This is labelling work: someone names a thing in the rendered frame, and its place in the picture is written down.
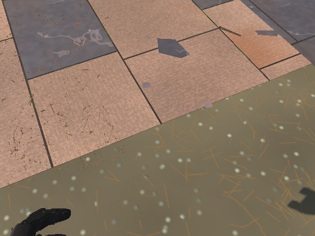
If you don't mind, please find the left robot hand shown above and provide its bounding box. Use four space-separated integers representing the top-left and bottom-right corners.
10 207 71 236

